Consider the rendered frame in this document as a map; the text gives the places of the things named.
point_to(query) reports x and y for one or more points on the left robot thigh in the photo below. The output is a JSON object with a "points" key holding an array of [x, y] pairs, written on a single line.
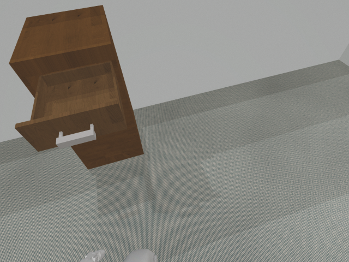
{"points": [[141, 255]]}

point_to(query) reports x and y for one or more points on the cabinet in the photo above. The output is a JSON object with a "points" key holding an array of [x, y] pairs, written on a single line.
{"points": [[72, 39]]}

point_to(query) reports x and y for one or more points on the handle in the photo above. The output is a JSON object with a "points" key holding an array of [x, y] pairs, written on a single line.
{"points": [[77, 138]]}

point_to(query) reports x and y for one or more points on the robot left hand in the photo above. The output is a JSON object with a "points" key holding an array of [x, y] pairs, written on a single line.
{"points": [[94, 256]]}

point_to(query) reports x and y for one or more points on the drawer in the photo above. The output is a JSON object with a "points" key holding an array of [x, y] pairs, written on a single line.
{"points": [[71, 100]]}

